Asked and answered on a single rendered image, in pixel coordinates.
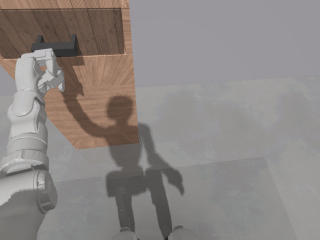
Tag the robot left upper arm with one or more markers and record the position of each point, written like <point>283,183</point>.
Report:
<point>25,199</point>

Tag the handle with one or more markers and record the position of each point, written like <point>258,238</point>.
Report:
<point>60,49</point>

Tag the robot right thigh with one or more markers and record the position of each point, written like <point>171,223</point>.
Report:
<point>184,234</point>

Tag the cabinet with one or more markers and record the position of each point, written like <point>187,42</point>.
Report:
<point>98,106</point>

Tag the robot left shin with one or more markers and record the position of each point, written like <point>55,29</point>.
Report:
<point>125,229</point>

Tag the left robot hand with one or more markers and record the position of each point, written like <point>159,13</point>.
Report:
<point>30,77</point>

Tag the drawer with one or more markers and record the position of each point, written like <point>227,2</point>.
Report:
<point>99,31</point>

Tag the left robot forearm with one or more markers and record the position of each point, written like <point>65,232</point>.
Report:
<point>28,139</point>

